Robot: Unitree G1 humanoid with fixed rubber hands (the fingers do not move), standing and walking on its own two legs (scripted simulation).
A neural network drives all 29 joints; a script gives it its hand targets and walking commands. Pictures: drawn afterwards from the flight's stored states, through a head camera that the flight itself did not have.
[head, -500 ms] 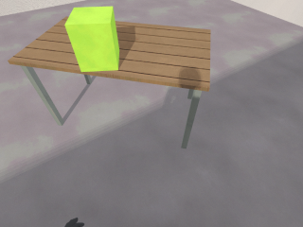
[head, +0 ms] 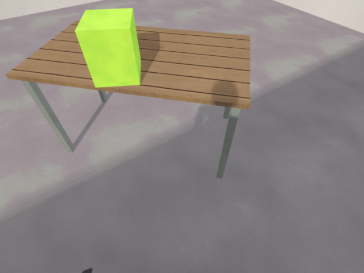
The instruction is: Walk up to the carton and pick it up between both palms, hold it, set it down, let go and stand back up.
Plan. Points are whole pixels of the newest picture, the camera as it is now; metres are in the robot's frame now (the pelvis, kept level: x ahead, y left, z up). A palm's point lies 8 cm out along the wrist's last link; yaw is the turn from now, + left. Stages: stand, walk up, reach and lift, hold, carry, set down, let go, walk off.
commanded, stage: walk up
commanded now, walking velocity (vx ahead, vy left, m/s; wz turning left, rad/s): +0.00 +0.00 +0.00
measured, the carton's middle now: (113, 48) +0.99 +0.32 +0.00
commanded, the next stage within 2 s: none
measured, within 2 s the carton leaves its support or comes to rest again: neither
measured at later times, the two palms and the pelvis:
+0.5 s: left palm (32, 257) +0.19 +0.38 -0.12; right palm out of the picture +0.09 -0.15 -0.14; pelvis +0.07 +0.12 -0.03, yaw -7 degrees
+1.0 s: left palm (19, 194) +0.36 +0.51 -0.14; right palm (203, 225) +0.27 -0.04 -0.14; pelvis +0.22 +0.24 -0.05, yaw -12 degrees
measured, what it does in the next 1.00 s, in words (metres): steps to the left: left foot, then right foot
